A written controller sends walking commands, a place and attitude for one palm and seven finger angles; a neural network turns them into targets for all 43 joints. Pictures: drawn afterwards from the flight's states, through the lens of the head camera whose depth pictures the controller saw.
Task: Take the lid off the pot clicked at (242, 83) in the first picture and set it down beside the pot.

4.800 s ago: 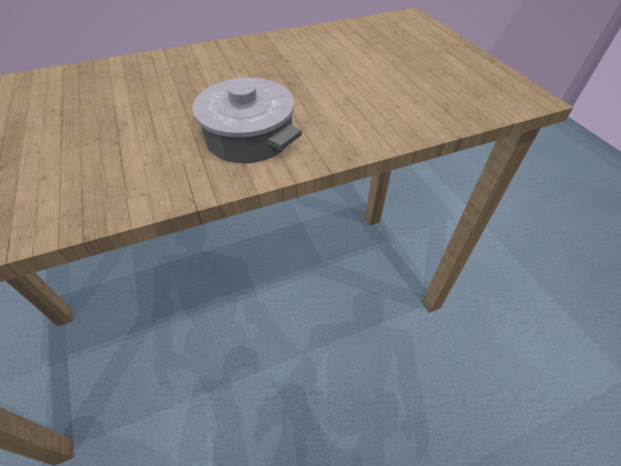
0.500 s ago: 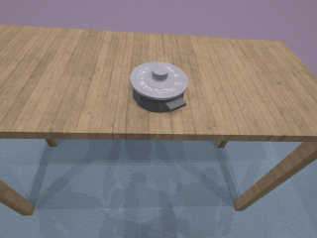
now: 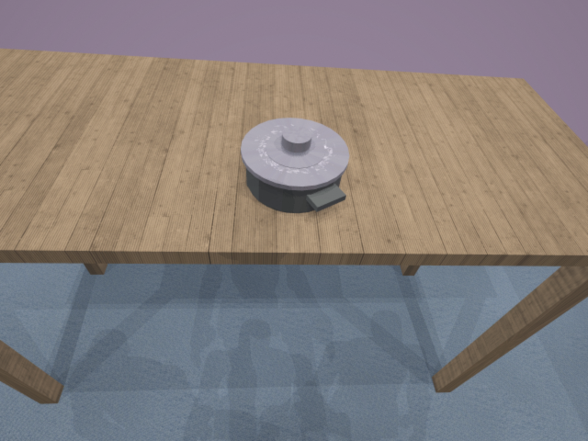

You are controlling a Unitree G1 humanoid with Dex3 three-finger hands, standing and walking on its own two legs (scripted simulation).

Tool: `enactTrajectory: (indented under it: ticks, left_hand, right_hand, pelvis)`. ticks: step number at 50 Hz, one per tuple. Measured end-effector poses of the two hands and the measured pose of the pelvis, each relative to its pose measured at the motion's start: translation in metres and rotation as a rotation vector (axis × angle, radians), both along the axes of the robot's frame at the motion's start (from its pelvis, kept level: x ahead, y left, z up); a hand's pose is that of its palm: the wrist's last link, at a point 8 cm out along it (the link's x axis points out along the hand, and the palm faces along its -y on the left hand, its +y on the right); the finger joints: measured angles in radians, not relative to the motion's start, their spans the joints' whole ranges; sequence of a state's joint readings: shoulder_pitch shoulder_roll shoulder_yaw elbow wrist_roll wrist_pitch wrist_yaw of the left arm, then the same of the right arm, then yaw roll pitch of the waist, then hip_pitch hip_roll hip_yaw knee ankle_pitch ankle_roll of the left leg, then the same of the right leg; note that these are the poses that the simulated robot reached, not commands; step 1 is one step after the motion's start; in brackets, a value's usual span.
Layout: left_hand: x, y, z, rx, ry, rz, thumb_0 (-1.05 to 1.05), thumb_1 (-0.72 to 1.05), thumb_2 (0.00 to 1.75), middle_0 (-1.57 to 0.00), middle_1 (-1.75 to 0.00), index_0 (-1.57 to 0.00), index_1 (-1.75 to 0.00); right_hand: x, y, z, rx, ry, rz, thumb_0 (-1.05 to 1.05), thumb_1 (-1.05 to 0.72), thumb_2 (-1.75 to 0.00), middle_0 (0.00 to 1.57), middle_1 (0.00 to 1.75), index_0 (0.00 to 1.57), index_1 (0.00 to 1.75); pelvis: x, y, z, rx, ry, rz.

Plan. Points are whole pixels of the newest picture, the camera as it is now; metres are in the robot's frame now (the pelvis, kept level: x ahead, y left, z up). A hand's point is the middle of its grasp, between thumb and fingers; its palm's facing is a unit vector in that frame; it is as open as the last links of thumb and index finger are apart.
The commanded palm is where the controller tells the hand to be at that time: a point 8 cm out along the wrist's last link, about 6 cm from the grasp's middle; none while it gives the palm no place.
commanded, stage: shuffle to correct the standing spot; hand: left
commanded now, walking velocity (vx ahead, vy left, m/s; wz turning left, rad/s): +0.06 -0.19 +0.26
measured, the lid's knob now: (296, 138) +0.50 +0.04 +0.15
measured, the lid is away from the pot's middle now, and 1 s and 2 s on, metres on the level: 0.00 0.00 0.00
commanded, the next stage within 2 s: come to a stop and stand still in 0.68 s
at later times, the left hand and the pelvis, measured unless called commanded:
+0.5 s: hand out of the picture +0.01 +0.10 -0.20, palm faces +0.15 -0.98 -0.14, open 7.4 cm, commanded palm none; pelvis +0.03 -0.06 -0.02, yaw +6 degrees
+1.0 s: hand out of the picture +0.07 +0.05 -0.19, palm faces +0.16 -0.97 -0.18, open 7.4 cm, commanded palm none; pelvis +0.05 -0.14 -0.02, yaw +7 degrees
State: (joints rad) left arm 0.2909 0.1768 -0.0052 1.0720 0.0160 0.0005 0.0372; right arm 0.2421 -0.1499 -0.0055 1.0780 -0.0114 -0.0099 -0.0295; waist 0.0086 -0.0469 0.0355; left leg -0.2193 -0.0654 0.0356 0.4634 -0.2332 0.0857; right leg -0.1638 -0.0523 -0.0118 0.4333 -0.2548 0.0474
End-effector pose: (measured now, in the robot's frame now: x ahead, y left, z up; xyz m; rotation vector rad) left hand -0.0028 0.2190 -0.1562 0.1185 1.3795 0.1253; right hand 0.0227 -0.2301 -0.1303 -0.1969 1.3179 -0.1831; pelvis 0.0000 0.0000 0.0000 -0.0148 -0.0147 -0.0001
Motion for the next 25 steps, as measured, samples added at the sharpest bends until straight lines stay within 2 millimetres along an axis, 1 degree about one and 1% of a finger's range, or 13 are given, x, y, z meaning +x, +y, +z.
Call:
enactTrajectory:
  ticks: [8, 15, 20, 25]
  left_hand:
    - [0.0, -0.008, 0.0, 0.006, 0.017, 0.02, 0.0, 0.91, 0.9, -0.2, -0.3, -0.2, -0.3]
    - [0.003, -0.026, 0.002, 0.021, 0.022, 0.059, 0.0, 0.91, 0.9, -0.2, -0.3, -0.2, -0.3]
    - [0.005, -0.046, -0.001, 0.019, 0.011, 0.096, 0.0, 0.91, 0.9, -0.2, -0.3, -0.2, -0.3]
    - [0.004, -0.066, -0.016, -0.023, 0.019, 0.132, 0.0, 0.91, 0.9, -0.2, -0.3, -0.2, -0.3]
  right_hand:
    - [-0.003, -0.008, -0.002, 0.005, 0.038, -0.006, 0.01, -0.92, -0.9, 0.2, 0.3, 0.2, 0.3]
    - [0.001, -0.029, -0.007, 0.012, 0.067, 0.002, 0.01, -0.91, -0.9, 0.2, 0.3, 0.2, 0.3]
    - [0.016, -0.048, -0.011, 0.002, 0.071, 0.025, 0.01, -0.91, -0.9, 0.2, 0.3, 0.2, 0.3]
    - [0.041, -0.061, -0.014, -0.037, 0.054, 0.053, 0.01, -0.9, -0.9, 0.2, 0.3, 0.2, 0.3]
  pelvis:
    - [0.007, -0.013, -0.001, 0.005, 0.02, 0.026]
    - [0.016, -0.035, -0.003, -0.001, 0.036, 0.054]
    - [0.024, -0.052, -0.008, -0.017, 0.037, 0.074]
    - [0.034, -0.06, -0.017, -0.027, 0.019, 0.105]
